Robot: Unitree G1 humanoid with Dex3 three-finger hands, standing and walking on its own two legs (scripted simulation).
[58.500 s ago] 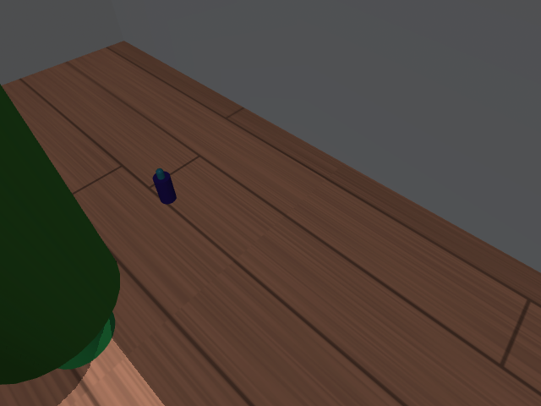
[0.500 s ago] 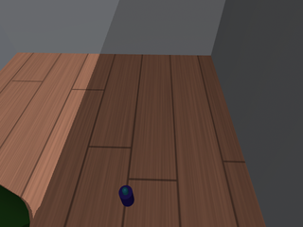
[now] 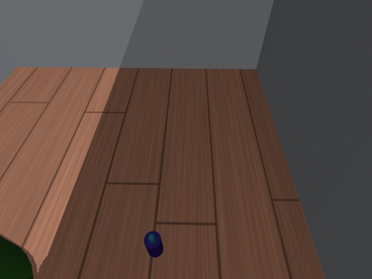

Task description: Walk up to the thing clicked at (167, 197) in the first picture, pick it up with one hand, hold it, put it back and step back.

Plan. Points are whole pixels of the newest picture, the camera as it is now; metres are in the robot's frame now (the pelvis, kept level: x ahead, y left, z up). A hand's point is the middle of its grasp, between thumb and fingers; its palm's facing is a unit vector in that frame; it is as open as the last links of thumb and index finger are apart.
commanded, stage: stand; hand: left
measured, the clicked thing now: (153, 243) +0.41 +0.16 -0.68
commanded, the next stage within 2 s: step back in 0.24 s
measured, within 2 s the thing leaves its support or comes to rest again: neither
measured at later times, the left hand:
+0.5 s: hand out of the picture +0.08 +0.29 -0.18, palm faces -0.04 -0.93 -0.37, open 7.4 cm
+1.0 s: hand out of the picture -0.04 +0.27 -0.17, palm faces -0.09 -0.92 -0.38, open 7.4 cm
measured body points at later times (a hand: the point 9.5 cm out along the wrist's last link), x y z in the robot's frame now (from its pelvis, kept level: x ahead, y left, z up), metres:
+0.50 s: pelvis -0.04 +0.03 -0.02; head +0.02 +0.03 +0.42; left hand +0.08 +0.34 -0.15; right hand +0.04 -0.31 -0.14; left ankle -0.04 +0.13 -0.75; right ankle +0.00 -0.13 -0.75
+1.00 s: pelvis -0.15 +0.02 -0.02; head -0.09 +0.01 +0.42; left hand -0.03 +0.32 -0.14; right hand -0.07 -0.30 -0.15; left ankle -0.12 +0.14 -0.69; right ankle -0.14 -0.10 -0.75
